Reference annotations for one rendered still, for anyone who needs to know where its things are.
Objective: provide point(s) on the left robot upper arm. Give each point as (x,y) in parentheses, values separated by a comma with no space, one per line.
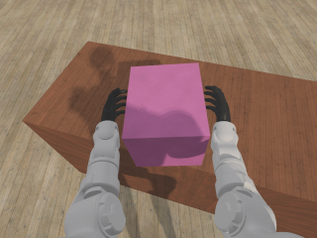
(98,216)

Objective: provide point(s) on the left robot hand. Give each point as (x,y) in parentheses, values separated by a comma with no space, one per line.
(109,112)

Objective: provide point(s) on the right robot forearm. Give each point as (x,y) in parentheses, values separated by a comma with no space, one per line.
(229,167)

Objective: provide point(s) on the left robot forearm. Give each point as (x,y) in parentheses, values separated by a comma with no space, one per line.
(104,163)

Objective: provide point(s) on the right robot hand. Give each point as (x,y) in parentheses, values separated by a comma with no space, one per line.
(221,109)

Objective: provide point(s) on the right robot upper arm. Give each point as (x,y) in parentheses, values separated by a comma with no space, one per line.
(240,216)

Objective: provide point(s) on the carton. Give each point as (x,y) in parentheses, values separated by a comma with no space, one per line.
(166,123)

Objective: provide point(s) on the pedestal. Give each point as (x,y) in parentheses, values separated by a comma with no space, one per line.
(275,118)

